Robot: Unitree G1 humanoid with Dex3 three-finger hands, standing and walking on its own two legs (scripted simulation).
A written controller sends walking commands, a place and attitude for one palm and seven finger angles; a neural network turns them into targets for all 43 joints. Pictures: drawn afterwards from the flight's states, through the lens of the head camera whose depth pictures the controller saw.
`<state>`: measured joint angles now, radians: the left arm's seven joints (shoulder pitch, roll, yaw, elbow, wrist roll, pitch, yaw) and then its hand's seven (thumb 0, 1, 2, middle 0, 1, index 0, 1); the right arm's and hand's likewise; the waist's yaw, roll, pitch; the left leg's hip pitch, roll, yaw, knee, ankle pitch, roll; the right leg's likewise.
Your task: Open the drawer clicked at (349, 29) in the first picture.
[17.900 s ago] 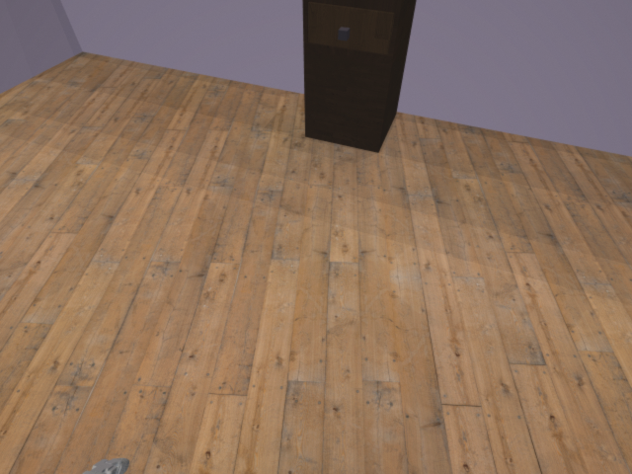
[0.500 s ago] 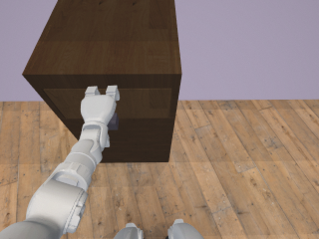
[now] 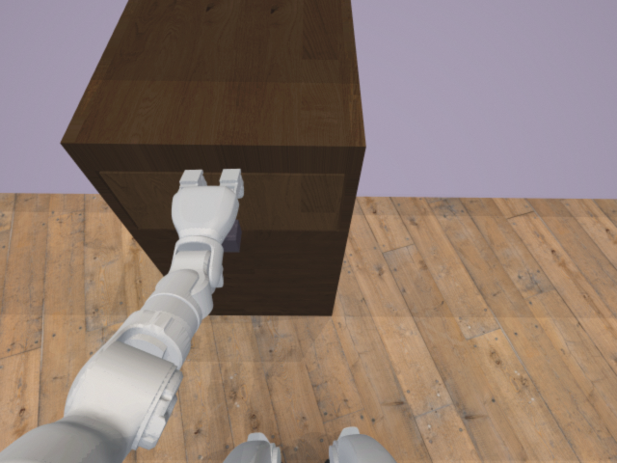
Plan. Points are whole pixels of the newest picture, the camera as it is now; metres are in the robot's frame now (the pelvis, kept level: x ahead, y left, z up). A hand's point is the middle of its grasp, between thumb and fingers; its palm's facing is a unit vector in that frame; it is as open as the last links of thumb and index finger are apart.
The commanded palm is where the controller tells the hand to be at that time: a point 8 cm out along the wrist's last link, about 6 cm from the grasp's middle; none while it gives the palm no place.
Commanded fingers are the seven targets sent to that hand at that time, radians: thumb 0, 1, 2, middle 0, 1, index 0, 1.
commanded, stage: move the hooked fingers above the handle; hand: left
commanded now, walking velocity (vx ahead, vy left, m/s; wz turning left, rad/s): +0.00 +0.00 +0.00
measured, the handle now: (228, 225) +0.50 +0.11 -0.09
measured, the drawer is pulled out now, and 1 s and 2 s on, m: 0.00 0.00 0.00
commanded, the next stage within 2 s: lower the fingers behind the handle in 1.18 s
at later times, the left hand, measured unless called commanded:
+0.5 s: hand (219, 236) +0.44 +0.11 -0.02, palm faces -0.04 -0.04 -1.00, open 13.8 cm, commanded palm +0.42 +0.11 +0.04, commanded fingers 0.00 -0.50 0.30 -0.30 -1.20 -0.30 -1.20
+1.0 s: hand (219, 235) +0.44 +0.11 -0.02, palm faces -0.03 -0.03 -1.00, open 13.8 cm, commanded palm +0.42 +0.12 +0.03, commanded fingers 0.00 -0.50 0.30 -0.30 -1.20 -0.30 -1.20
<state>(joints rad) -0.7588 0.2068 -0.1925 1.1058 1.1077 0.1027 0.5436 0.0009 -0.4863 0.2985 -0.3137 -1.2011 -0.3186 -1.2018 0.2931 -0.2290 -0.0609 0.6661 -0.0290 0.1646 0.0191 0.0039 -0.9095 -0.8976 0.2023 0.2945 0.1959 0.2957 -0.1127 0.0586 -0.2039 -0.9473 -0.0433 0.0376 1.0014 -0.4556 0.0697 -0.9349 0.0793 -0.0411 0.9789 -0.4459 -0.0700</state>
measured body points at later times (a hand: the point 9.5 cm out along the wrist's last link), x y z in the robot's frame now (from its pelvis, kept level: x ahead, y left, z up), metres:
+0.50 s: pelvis +0.00 -0.01 +0.01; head +0.09 -0.02 +0.45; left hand +0.43 +0.11 +0.04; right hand +0.06 -0.26 -0.13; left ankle +0.00 +0.08 -0.67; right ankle +0.00 -0.08 -0.67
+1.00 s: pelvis +0.00 -0.02 +0.00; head +0.09 -0.03 +0.44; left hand +0.43 +0.11 +0.03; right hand +0.05 -0.28 -0.14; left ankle +0.00 +0.08 -0.67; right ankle +0.00 -0.08 -0.67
